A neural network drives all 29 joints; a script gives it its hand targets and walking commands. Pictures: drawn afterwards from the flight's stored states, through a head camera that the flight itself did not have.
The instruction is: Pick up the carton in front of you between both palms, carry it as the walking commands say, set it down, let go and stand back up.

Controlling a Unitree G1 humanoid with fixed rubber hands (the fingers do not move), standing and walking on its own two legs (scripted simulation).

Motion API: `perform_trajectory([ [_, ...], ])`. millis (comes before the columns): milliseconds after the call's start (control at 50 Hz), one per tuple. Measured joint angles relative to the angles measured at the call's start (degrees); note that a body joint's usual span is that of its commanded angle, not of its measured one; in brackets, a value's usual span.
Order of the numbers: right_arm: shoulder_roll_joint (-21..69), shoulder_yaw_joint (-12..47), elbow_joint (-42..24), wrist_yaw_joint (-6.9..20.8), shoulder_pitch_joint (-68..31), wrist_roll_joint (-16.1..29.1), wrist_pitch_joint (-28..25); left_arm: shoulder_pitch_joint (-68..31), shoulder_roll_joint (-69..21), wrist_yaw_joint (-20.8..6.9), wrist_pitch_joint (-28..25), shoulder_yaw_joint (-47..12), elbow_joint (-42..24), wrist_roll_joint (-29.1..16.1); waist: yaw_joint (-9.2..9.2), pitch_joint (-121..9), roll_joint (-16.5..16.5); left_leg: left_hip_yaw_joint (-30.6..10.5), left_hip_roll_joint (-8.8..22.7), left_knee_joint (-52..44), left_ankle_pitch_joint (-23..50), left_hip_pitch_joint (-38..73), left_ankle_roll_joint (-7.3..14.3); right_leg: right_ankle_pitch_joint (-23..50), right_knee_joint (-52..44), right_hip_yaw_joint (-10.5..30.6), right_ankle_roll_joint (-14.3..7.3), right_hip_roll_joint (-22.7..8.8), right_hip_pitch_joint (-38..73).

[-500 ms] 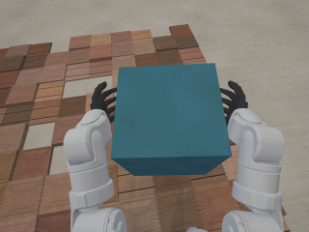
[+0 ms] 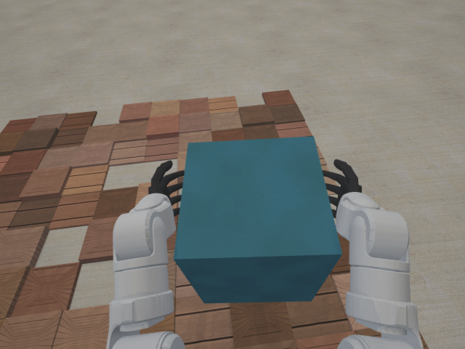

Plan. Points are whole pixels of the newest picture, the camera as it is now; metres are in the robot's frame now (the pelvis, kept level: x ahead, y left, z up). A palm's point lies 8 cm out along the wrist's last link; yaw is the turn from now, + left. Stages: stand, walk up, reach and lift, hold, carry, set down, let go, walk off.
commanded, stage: carry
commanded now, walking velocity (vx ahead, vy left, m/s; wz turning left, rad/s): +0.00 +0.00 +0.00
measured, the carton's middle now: (254, 227) +0.33 +0.00 +0.04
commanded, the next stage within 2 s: none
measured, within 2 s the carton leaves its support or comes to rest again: neither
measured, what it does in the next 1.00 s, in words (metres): shifts its weight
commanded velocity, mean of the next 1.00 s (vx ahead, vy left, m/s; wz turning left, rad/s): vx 0.00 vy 0.00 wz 0.00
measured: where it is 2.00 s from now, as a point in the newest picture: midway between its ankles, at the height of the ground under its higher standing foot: outside the picture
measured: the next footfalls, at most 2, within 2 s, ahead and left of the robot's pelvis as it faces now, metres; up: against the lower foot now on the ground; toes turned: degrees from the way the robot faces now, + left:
none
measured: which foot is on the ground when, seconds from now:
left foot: down 0.00-1.00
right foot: down 0.00-1.00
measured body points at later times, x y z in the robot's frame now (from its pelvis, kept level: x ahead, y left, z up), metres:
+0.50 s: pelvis -0.05 +0.00 +0.00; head -0.09 -0.01 +0.45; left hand +0.28 +0.15 +0.12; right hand +0.28 -0.16 +0.11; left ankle -0.03 +0.11 -0.73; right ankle -0.03 -0.07 -0.74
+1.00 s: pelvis -0.10 +0.01 +0.00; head -0.13 +0.00 +0.45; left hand +0.24 +0.15 +0.11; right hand +0.23 -0.15 +0.11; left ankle -0.03 +0.11 -0.73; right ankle -0.03 -0.07 -0.74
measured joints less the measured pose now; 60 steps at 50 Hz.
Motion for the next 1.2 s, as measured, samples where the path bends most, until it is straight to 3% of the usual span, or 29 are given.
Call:
perform_trajectory([
  [140, -0.5, -0.3, 2.9, 0.2, -0.1, 0.0, 0.3, 0.1, -0.3, 0.0, 0.3, 0.2, 2.6, 0.9, -0.69, -1.1, 0.7, -0.2, 0.3, -1.0, -3.9, 1.5, 0.0, -1.3, -0.2, -0.2, 0.1, 0.5, 0.8],
  [540, -0.6, -0.8, 6.0, 0.2, -1.3, -0.6, 0.8, -0.4, -0.3, 0.3, 0.9, 1.2, 4.9, 1.2, -0.48, -1.2, 0.8, -0.1, 0.3, -4.2, 2.2, 0.8, 0.2, 4.7, -4.4, -0.3, -0.8, 0.6, 0.8],
  [1200, -0.5, -0.5, 5.2, 0.1, -1.2, -0.3, 0.6, -0.3, -0.3, 0.3, 1.0, 1.1, 3.6, 1.2, -0.91, -0.5, 0.7, 0.6, -0.2, -3.4, 6.5, -5.0, 1.8, 9.0, -3.3, -0.1, -0.8, -0.2, -5.1],
])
